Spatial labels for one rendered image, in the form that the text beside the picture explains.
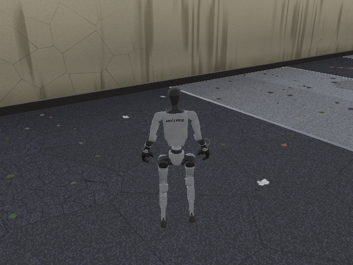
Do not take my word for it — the right robot upper arm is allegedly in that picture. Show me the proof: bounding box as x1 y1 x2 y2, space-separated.
186 110 202 141

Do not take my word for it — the left robot forearm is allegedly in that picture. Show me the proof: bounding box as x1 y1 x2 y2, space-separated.
143 133 153 153

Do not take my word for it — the robot right foot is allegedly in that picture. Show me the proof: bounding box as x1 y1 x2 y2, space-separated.
187 210 195 223

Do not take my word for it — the right robot forearm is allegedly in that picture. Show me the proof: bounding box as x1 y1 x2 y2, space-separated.
197 132 208 151

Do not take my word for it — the left robot hand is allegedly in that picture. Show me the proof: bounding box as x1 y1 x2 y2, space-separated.
141 151 154 163

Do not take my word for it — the right robot hand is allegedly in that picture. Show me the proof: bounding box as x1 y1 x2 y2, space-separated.
197 149 210 160

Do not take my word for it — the left robot upper arm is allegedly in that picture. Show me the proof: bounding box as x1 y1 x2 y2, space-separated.
148 112 164 142

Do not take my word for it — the robot left shin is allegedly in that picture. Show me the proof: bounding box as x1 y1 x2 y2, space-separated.
159 184 167 220

